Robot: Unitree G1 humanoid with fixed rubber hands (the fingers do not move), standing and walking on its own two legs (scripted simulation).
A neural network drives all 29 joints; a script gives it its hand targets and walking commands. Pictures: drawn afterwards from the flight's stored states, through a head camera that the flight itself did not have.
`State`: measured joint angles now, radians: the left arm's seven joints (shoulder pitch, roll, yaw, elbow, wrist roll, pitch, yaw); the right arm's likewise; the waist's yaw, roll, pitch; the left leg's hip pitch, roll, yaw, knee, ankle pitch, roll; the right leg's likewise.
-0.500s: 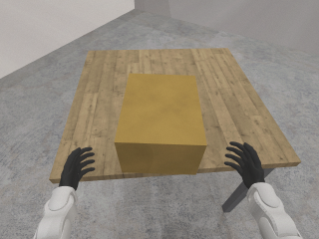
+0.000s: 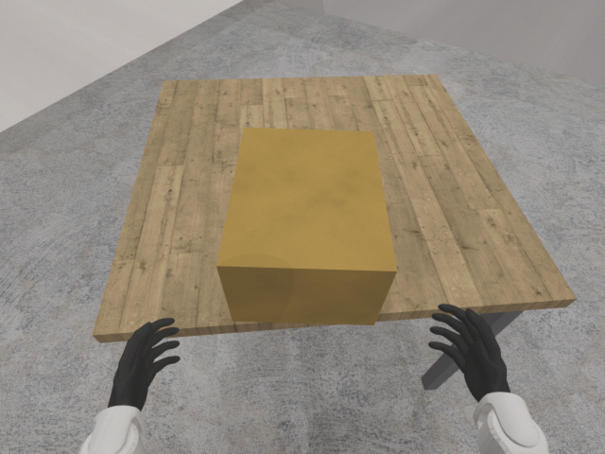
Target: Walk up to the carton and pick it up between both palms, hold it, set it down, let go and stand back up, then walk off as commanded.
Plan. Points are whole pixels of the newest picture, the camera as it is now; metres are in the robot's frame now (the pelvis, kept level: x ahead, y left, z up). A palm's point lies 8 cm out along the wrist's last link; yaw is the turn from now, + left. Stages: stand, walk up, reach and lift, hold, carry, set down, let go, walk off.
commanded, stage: set down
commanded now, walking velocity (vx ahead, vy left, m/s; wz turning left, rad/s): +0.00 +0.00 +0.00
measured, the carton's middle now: (306, 222) +0.47 -0.01 -0.01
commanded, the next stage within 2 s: let go in 0.96 s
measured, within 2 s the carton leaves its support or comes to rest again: neither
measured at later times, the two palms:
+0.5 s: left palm (133, 418) +0.18 +0.23 -0.04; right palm (481, 402) +0.18 -0.21 -0.02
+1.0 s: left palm (137, 428) +0.17 +0.23 -0.07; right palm (483, 416) +0.16 -0.23 -0.05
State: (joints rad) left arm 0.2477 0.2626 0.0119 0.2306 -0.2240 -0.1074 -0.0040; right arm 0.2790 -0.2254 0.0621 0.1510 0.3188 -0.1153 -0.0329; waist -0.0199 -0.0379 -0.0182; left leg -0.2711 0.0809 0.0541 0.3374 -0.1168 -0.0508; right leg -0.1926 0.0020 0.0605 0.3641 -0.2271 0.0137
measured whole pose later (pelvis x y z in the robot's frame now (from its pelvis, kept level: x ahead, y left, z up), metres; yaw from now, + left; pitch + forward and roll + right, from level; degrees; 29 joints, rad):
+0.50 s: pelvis +0.00 +0.00 +0.00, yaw +0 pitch +2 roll +0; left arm 0.31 0.26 0.00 0.27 -0.18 -0.06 -0.01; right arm 0.30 -0.21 0.08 0.29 0.23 -0.18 -0.04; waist -0.02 -0.03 0.02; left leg -0.25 0.08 0.05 0.33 -0.12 -0.05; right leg -0.17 0.00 0.06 0.36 -0.23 0.01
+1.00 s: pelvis +0.01 +0.00 +0.00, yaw +0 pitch +2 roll +0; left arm 0.26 0.26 0.00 0.39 -0.09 0.02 -0.02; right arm 0.26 -0.20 0.04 0.47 0.11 -0.20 -0.02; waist -0.02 -0.03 0.03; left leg -0.25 0.08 0.06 0.33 -0.13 -0.05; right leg -0.17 0.00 0.07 0.36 -0.24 0.01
